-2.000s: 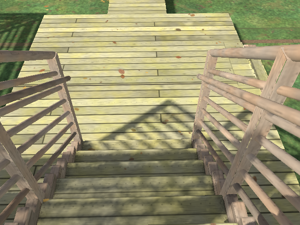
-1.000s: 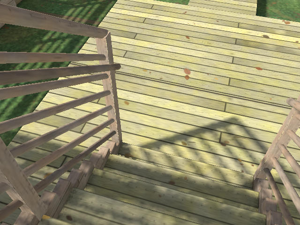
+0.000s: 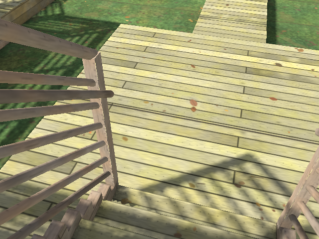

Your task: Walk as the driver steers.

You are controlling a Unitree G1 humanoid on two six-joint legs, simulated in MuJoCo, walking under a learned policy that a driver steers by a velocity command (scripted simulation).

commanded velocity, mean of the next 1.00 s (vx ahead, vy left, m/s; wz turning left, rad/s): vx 0.39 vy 0.00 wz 0.00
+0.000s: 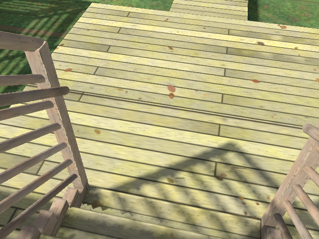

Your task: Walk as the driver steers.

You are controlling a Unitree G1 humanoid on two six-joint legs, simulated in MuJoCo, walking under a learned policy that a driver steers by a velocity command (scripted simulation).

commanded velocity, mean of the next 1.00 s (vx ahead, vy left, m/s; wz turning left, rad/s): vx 0.50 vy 0.00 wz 0.00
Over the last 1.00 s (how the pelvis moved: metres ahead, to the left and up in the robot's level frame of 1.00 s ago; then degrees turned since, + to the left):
0.21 -0.08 -0.09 0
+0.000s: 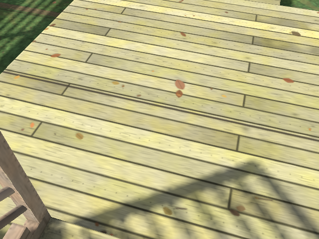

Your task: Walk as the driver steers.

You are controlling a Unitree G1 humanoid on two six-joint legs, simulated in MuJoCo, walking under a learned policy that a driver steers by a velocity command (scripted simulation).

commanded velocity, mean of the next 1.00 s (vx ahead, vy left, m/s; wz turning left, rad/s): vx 0.35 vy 0.00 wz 0.00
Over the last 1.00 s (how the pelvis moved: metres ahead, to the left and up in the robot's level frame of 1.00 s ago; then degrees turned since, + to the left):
0.51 -0.09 -0.41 0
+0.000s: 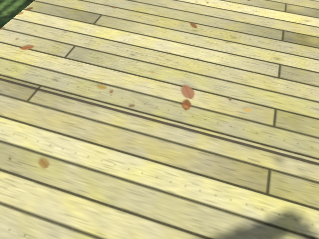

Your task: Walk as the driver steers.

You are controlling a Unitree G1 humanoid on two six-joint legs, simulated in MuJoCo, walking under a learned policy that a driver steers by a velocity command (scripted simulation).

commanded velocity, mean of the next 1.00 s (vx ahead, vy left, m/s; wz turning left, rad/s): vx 0.23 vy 0.00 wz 0.00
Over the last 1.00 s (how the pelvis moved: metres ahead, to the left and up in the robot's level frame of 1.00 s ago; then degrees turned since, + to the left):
0.53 0.02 -0.38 1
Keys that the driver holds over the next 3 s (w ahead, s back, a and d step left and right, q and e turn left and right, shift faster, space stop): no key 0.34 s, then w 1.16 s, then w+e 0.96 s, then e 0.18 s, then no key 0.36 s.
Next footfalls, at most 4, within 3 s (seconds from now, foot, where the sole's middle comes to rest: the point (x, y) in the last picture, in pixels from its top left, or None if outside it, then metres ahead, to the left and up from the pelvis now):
0.06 left None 0.20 0.15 -0.84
0.42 right None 0.22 -0.10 -0.84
0.80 left None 0.32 0.15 -0.84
1.28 right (193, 206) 0.68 -0.05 -0.84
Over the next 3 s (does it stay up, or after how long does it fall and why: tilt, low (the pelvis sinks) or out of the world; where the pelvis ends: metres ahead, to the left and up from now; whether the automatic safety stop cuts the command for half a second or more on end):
stays up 1.28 -0.10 -0.07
